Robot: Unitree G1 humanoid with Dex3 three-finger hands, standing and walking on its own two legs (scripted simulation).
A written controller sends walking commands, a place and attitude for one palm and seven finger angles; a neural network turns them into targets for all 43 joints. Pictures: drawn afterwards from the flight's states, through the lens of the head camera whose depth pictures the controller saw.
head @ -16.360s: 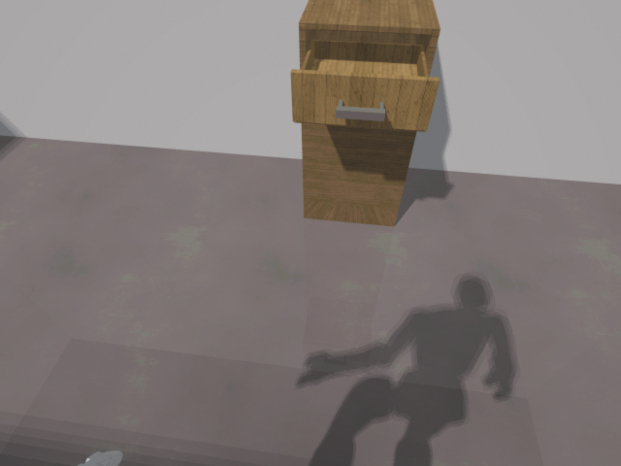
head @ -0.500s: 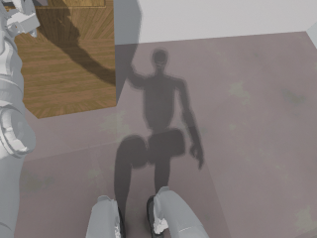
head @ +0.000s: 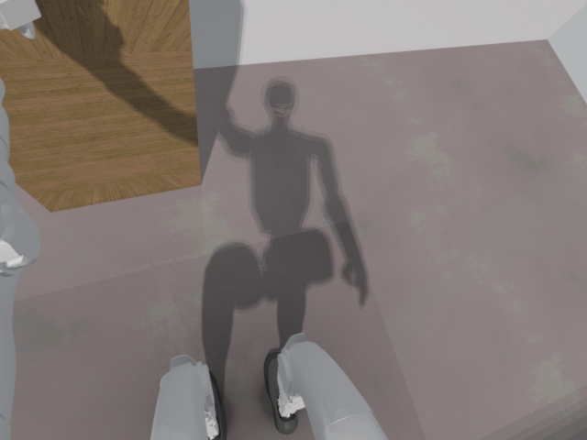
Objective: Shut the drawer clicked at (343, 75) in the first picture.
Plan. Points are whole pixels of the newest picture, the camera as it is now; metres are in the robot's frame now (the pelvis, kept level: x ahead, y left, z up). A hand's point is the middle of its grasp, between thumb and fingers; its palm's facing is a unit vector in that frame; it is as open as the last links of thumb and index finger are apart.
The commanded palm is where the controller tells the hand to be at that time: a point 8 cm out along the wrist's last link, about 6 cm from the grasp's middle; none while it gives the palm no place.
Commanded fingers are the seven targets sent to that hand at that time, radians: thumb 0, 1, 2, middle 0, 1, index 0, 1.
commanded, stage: pull the fist back off the drawer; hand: left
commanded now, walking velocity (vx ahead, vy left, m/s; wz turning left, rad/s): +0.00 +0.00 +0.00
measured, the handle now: out of the picture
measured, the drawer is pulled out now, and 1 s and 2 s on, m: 0.00 0.00 0.00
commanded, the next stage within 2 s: draw the hand back to the body in 0.56 s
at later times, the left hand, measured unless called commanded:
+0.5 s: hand out of the picture +0.61 +0.17 +0.10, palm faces +0.14 -0.99 -0.01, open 3.4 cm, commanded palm +0.58 +0.20 +0.09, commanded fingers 0.00 0.90 0.90 -1.40 -1.60 -1.40 -1.60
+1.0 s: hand out of the picture +0.51 +0.20 +0.14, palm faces +0.15 -0.99 -0.03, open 3.3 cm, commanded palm +0.46 +0.24 +0.15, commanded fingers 0.00 0.90 0.90 -1.40 -1.60 -1.40 -1.60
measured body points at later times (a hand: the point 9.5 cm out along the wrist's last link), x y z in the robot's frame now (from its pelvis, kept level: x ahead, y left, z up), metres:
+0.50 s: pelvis +0.02 +0.00 +0.02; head +0.20 +0.03 +0.43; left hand +0.59 +0.23 +0.11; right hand -0.03 -0.25 -0.08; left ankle +0.05 +0.07 -0.63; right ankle +0.05 -0.12 -0.63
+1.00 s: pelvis +0.08 -0.01 +0.07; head +0.18 +0.00 +0.51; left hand +0.50 +0.25 +0.15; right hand +0.12 -0.26 -0.05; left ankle +0.05 +0.08 -0.63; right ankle +0.05 -0.12 -0.63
